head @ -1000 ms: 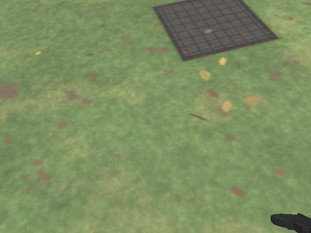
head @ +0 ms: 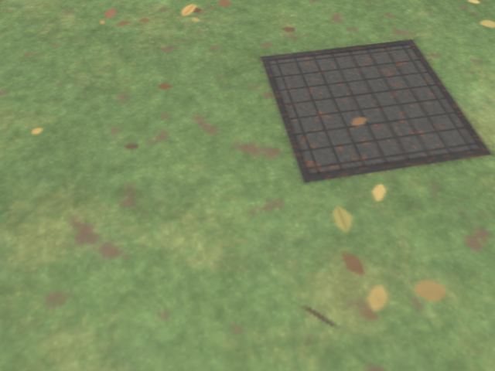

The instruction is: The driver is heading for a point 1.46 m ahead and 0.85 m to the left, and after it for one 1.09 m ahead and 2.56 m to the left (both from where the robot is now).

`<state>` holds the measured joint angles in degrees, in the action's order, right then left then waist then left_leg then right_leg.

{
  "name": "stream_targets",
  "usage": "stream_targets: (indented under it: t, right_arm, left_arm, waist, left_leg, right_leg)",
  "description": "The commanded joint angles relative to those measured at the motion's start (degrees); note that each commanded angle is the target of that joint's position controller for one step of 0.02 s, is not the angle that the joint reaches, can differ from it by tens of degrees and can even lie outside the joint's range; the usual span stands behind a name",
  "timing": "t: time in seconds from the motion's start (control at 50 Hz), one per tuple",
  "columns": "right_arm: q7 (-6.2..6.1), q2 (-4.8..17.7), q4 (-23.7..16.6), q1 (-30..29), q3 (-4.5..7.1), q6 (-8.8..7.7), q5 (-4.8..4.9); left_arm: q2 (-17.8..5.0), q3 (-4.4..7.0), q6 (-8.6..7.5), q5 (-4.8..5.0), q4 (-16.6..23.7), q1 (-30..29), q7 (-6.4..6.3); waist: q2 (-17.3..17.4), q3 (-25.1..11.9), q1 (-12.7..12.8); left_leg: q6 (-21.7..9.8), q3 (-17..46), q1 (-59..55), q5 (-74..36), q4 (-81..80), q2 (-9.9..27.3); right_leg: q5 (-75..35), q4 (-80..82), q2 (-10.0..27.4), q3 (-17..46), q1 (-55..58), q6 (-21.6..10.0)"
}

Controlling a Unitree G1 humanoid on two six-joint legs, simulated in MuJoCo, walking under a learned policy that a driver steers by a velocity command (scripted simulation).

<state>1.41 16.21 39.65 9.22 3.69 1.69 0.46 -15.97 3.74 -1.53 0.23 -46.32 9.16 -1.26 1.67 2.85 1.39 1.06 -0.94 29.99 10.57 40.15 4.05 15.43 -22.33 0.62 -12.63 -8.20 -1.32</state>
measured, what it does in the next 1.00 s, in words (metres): steps on the spot, turning left: left foot, then right foot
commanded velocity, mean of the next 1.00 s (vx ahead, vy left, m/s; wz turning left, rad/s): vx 0.02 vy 0.00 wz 0.57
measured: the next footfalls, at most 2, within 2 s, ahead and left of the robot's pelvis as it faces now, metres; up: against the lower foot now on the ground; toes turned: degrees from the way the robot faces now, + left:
left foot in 0.06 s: +0.12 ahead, +0.12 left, +0.00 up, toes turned +5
right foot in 0.48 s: +0.14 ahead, -0.12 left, +0.00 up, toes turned +22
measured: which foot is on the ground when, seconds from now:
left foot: up 0.00-0.04, down 0.06-0.48, up 0.50-0.88, down 0.90-1.00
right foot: down 0.00-0.06, up 0.08-0.46, down 0.48-0.90, up 0.92-1.00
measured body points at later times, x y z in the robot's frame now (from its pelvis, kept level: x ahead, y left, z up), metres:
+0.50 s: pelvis +0.05 -0.01 -0.01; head +0.09 -0.01 +0.44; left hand +0.11 +0.30 -0.11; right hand +0.30 -0.24 -0.09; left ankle +0.08 +0.12 -0.74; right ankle +0.10 -0.13 -0.74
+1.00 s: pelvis +0.03 +0.01 +0.00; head +0.05 +0.06 +0.44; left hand -0.03 +0.34 -0.12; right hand +0.33 -0.12 -0.07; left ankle -0.02 +0.10 -0.74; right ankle +0.08 -0.13 -0.67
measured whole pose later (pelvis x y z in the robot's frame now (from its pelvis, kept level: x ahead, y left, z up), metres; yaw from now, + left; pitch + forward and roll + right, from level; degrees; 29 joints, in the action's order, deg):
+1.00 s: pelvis +0.03 +0.01 +0.00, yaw +36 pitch +2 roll -1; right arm 0.2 17.6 32.6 10.3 4.2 2.0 -0.3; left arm -19.3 5.2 1.1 -0.2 -43.2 7.1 -1.4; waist -2.4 3.7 0.5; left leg -2.2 1.4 17.7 15.1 30.8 -1.4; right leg 30.1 -60.6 2.8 -0.5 -27.0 3.9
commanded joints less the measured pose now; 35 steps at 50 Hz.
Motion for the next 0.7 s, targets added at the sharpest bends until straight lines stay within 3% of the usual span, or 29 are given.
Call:
stream_targets:
  t: [0.02, 0.04, 0.06, 0.08, 0.1, 0.12, 0.14, 0.16, 0.2, 0.24, 0.32, 0.4, 0.46, 0.48, 0.5, 0.52, 0.54, 0.56, 0.58, 0.6, 0.66, 0.7]
  right_arm:
    - [0.66, 5.3, -5.1, 1.3, 2.02, -0.18, 0.03]
    - [0.35, 6.5, -4.7, 3.8, 2.68, -0.33, -0.16]
    - [-0.69, 11.6, -4.4, 7.9, 4.43, -0.55, -0.3]
    - [-1.82, 18.2, -5.5, 8.9, 5.67, -0.48, -1.16]
    - [-1.36, 14.7, -6.2, 10.2, 4.47, -1.15, -1.76]
    - [-0.95, 12.8, -6.6, 8.0, 3.91, -1.8, -1.37]
    - [-1.17, 11.3, -6.6, 5.1, 3.63, -2.13, -0.45]
    - [-1.48, 10.0, -7.0, 2.7, 3.2, -1.87, 0.32]
    - [-2.27, 9.9, -8.0, -0.2, 3.05, -1.09, -0.12]
    - [-2.78, 10.6, -8.4, 0.2, 3.45, -0.77, -0.53]
    - [-3.47, 11.6, -8.8, 0.1, 4.02, -0.18, -0.12]
    - [-3.12, 11.2, -9.3, -0.5, 3.94, 0.46, -0.13]
    - [-3.31, 10.4, -9.7, -1.7, 3.63, 1.09, 0.73]
    - [-3.34, 8.3, -9.9, -0.3, 3.01, 1.09, 0.55]
    - [-3.15, 6.2, -11.6, 0.7, 2.56, 0.72, 0.74]
    - [-3.09, 10.7, -11.0, 1.0, 3.89, -0.01, -0.24]
    - [-2.83, 13.1, -9.5, 2.2, 4.96, 0.06, 0.19]
    - [-2.86, 12.4, -8.0, 3.9, 5.07, 0.63, 0.28]
    - [-2.99, 11.1, -7.2, 4.8, 4.82, 1.21, 0.02]
    - [-2.87, 9.5, -7.2, 4.7, 4.34, 1.57, 0.14]
    - [-2.45, 7.1, -9.7, -0.2, 3.17, 1.49, 1.03]
    - [-2.1, 6.3, -10.9, -2.1, 2.61, 1.39, 0.79]
  left_arm:
    - [-10.4, 2.77, 0.48, 1.41, 2.9, -2.2, -0.43]
    - [-9.7, 2.68, 0.64, 1.57, 2.3, -1.2, -0.5]
    - [-8.4, 2.42, 0.48, 0.37, 1.9, 1.9, -0.38]
    - [-5.2, 1.19, 0.02, -2.27, 4.3, 2.5, 0.11]
    - [-6.0, 1.01, -0.14, -1.9, 4.8, -0.2, 0.63]
    - [-7.8, 1.53, 0.11, -0.04, 5.1, -3.1, 0.87]
    - [-7.2, 1.5, 0.42, 0.35, 5.1, -3.7, 0.52]
    - [-7.5, 1.67, 0.81, -0.26, 4.7, -4.2, -0.06]
    - [-7.2, 1.73, 1.43, -0.44, 4.7, -3.6, -0.44]
    - [-6.0, 1.39, 1.47, -0.13, 4.2, -2.6, -0.55]
    - [-5.4, 0.98, 1.54, -0.08, 4.1, -3.3, -0.31]
    - [-6.3, 1.4, 0.95, 0.22, 4.5, -3.3, 0.57]
    - [-6.8, 2.1, 0.17, 0.08, 3.3, 1.1, 1.19]
    - [-10.5, 3.08, 0.27, -0.82, 3.2, 3.3, 0.91]
    - [-15.8, 4.21, 0.92, -2.04, 3.0, 2.3, 0.53]
    - [-13.2, 3.59, 0.59, -3.41, 4.9, -0.1, 0.52]
    - [-10.0, 2.62, 0.4, -3.0, 6.4, -3.8, 0.04]
    - [-8.2, 2.16, 0.45, -1.95, 7.0, -6.6, -0.29]
    - [-7.1, 1.8, 0.47, -0.91, 7.3, -7.3, -0.59]
    - [-6.9, 1.51, 0.65, -0.61, 7.2, -6.7, -0.9]
    - [-7.9, 1.79, 1.57, -1.1, 6.6, -2.3, -1.57]
    - [-9.5, 2.37, 1.94, -1.1, 6.3, -0.3, -1.55]
  waist:
    - [-6.5, -5.3, -2.0]
    - [-4.9, -6.6, -3.2]
    - [2.7, -10.0, -3.9]
    - [17.8, -12.4, -2.1]
    - [12.6, -20.8, -5.1]
    - [7.1, -18.1, -5.4]
    - [3.7, -14.6, -3.8]
    - [1.4, -11.9, -2.9]
    - [3.9, -10.4, -0.8]
    - [4.9, -11.3, -0.7]
    - [6.2, -11.7, -1.6]
    - [8.3, -10.0, -2.1]
    - [7.7, -9.4, 0.3]
    - [2.1, -9.8, 0.0]
    - [-15.5, -7.0, -2.8]
    - [-16.0, -6.4, -1.5]
    - [-11.3, -5.8, -3.0]
    - [-9.3, -4.7, -4.2]
    - [-9.1, -4.1, -3.8]
    - [-9.0, -3.5, -3.3]
    - [-10.4, -3.4, 0.0]
    - [-11.3, -5.0, 1.5]
  left_leg:
    - [-2.7, -2.1, -4.6, 1.0, -6.6, -1.4]
    - [-4.3, -2.6, -10.4, -4.8, -11.9, -3.2]
    - [-7.3, 4.5, -20.6, -27.5, -14.8, 0.2]
    - [-18.3, 25.0, -34.5, -51.9, -13.3, 14.5]
    - [-24.7, 32.9, -36.9, -45.1, -15.9, 18.5]
    - [-22.7, 27.9, -34.4, -40.0, -16.9, 16.1]
    - [-19.2, 23.9, -31.0, -33.0, -17.1, 12.9]
    - [-16.9, 22.0, -27.3, -27.4, -18.2, 11.1]
    - [-15.3, 19.7, -20.7, -22.8, -20.0, 8.0]
    - [-15.3, 19.3, -20.0, -22.3, -20.1, 7.0]
    - [-14.3, 21.2, -17.0, -12.1, -20.5, 5.7]
    - [-13.1, 26.3, -15.8, -3.7, -20.5, 4.9]
    - [-9.6, 26.6, -12.6, -1.1, -16.9, 1.8]
    - [-6.5, 22.9, -6.8, 6.8, -10.2, -1.7]
    - [-2.9, 10.2, 5.1, 20.5, 1.7, -11.7]
    - [-0.3, 9.6, 6.4, 24.3, 16.2, -9.2]
    - [0.2, 10.6, 5.2, 20.5, 22.9, -7.8]
    - [1.1, 9.5, 5.0, 17.3, 25.9, -7.4]
    - [2.2, 8.9, 6.3, 14.2, 28.9, -7.1]
    - [3.0, 8.1, 6.9, 12.7, 30.7, -6.7]
    - [4.6, 4.3, 8.7, 10.2, 23.5, -4.8]
    - [5.0, 3.3, 6.8, 11.3, 17.2, -3.2]
  right_leg:
    - [-32.5, -3.1, 17.0, 6.5, 4.6, -7.5]
    - [-33.0, -9.1, 14.6, 4.7, 3.3, -5.1]
    - [-25.0, -20.5, 9.6, 1.9, -2.4, -0.7]
    - [15.2, -39.4, 0.2, 0.9, -22.7, 4.8]
    - [25.9, -49.2, -2.7, 13.8, -27.2, 5.1]
    - [22.9, -51.8, -0.8, 16.6, -29.2, 4.3]
    - [18.6, -49.5, 0.5, 17.1, -30.3, 3.7]
    - [15.2, -45.8, 1.4, 17.1, -30.2, 3.9]
    - [10.8, -39.7, 0.6, 16.4, -24.7, 4.4]
    - [9.2, -33.5, -0.7, 16.2, -22.1, 5.3]
    - [5.2, -24.1, -1.9, 16.9, -17.0, 5.8]
    - [4.8, -16.5, -2.8, 17.2, -13.8, 4.7]
    - [-3.4, -1.3, -2.1, 16.0, -4.6, 2.1]
    - [-3.7, 2.7, 6.5, 22.9, 1.3, -1.1]
    - [-9.8, 6.2, 18.2, 36.9, 2.7, -9.0]
    - [-12.5, 7.7, 23.9, 42.7, -1.7, -14.7]
    - [-13.2, 6.7, 21.0, 37.2, -3.4, -13.4]
    - [-12.8, 5.7, 17.0, 31.2, -3.9, -10.6]
    - [-12.5, 5.2, 14.9, 27.6, -2.6, -9.2]
    - [-14.6, 5.0, 14.0, 24.9, -2.3, -9.3]
    - [-17.2, 5.1, 13.2, 20.4, 3.1, -10.4]
    - [-19.8, 4.3, 14.8, 19.5, 6.5, -11.1]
